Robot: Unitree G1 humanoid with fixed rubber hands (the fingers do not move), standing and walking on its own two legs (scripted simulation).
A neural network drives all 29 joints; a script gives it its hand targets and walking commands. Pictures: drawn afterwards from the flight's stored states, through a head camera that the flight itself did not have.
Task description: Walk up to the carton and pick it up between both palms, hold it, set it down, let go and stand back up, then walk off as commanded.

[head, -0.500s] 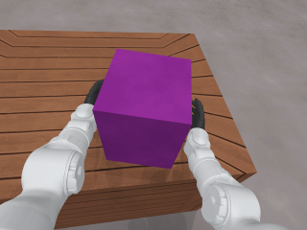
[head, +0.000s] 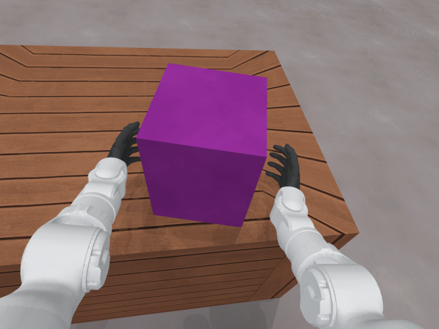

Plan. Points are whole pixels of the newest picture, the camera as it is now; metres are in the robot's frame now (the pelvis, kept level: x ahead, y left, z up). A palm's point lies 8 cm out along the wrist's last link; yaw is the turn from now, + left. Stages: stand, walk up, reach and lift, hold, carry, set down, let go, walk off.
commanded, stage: set down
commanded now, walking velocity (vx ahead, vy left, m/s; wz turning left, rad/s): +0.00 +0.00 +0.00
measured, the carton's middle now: (207, 150) +0.46 -0.02 +0.04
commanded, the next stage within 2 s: none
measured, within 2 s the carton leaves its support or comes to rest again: neither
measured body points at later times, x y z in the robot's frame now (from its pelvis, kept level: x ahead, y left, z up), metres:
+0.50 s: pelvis -0.02 -0.01 +0.00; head +0.02 +0.01 +0.45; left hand +0.41 +0.16 +0.04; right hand +0.34 -0.18 +0.02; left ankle -0.01 +0.05 -0.74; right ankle +0.06 -0.16 -0.74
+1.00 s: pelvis -0.01 +0.00 +0.00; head +0.01 +0.01 +0.45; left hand +0.34 +0.21 +0.03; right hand +0.29 -0.18 +0.03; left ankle -0.01 +0.05 -0.74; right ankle +0.06 -0.16 -0.74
